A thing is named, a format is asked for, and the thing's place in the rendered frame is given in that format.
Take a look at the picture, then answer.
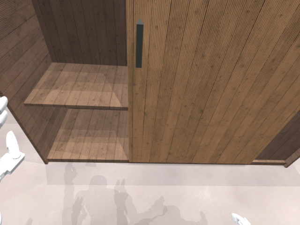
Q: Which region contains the wardrobe door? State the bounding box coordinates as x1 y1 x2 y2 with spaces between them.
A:
255 110 300 160
126 0 300 164

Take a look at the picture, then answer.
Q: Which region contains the handle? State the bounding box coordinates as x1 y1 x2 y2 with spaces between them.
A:
135 19 143 68

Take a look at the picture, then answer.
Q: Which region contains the left robot hand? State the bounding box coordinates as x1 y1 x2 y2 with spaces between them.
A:
0 96 25 182

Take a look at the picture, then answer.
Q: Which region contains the right robot hand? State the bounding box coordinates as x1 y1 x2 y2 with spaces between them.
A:
231 213 251 225

